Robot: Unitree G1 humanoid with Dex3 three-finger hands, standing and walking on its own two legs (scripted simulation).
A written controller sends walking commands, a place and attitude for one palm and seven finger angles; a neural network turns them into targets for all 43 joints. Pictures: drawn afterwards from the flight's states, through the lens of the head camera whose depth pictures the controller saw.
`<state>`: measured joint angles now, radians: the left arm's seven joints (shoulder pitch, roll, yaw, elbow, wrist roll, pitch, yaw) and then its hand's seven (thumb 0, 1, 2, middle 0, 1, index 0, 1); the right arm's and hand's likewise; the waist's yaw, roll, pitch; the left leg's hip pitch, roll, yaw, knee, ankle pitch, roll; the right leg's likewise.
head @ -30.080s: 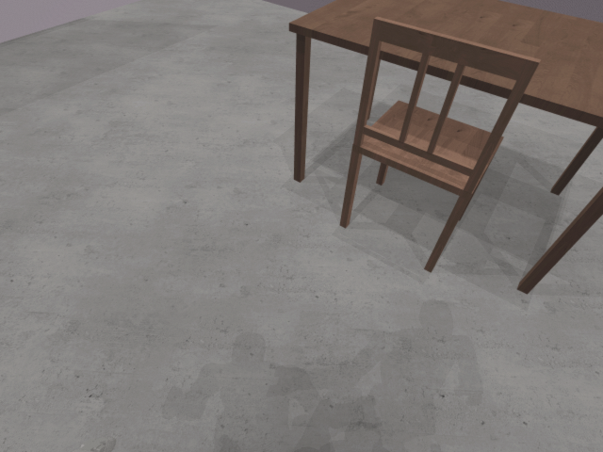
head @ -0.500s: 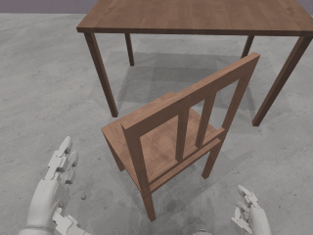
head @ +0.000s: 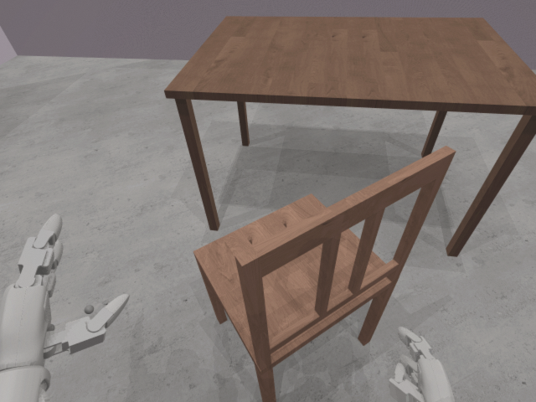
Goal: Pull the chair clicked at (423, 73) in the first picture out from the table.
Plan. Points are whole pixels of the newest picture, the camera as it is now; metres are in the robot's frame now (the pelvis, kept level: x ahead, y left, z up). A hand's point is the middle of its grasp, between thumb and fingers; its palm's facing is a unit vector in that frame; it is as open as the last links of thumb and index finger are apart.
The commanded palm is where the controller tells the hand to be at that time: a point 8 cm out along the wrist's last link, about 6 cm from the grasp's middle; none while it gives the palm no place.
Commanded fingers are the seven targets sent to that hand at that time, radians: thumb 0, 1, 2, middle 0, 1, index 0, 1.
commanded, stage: draw the hand back to the body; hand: left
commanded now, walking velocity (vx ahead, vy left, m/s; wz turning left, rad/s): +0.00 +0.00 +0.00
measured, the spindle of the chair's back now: (325, 277) +0.38 -0.05 -0.09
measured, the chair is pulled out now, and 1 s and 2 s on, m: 0.50 0.50 0.50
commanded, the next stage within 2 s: step back with the hand held close in 0.56 s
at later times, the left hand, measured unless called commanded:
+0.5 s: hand (67, 275) +0.20 +0.26 +0.16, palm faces +0.45 -0.79 -0.42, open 7.5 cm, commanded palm +0.15 +0.30 +0.18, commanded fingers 0.00 0.90 0.90 -0.20 -0.30 -0.20 -0.30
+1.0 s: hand (64, 285) +0.19 +0.25 +0.17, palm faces +0.33 -0.77 -0.55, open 7.4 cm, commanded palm +0.13 +0.30 +0.18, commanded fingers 0.00 0.90 0.90 -0.20 -0.30 -0.20 -0.30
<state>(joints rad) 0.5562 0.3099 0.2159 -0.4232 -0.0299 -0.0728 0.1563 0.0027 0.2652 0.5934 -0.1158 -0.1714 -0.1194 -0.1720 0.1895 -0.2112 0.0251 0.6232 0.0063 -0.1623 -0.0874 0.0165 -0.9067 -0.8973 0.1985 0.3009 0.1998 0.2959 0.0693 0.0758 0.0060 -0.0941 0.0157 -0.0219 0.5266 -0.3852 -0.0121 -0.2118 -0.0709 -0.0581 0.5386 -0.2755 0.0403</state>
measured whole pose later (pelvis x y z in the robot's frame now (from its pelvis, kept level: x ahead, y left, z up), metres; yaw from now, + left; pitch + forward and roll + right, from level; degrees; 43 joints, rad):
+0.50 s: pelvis +0.01 +0.00 +0.01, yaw -1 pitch -3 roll -1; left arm 0.49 0.34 0.33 -0.43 -0.04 -0.07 0.14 0.02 0.88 0.89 -0.20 -0.30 -0.21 -0.30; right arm 0.21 -0.23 0.00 0.66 0.00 -0.13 -0.07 0.02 -0.91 -0.90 0.20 0.30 0.20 0.30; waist 0.07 0.07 0.03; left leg -0.02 0.02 0.00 0.43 -0.35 -0.01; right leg -0.14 -0.06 -0.04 0.44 -0.24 0.04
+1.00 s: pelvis -0.03 +0.01 +0.01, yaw -3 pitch +0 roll +1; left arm 0.57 0.41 0.41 -0.46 -0.04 -0.19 0.13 0.02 0.89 0.90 -0.21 -0.30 -0.21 -0.30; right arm 0.15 -0.22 -0.02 0.59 0.01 -0.08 -0.07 0.01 -0.91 -0.90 0.20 0.30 0.20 0.30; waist 0.00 0.04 0.06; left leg -0.15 0.00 0.04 0.45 -0.30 0.00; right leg -0.29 -0.07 0.00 0.46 -0.16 0.05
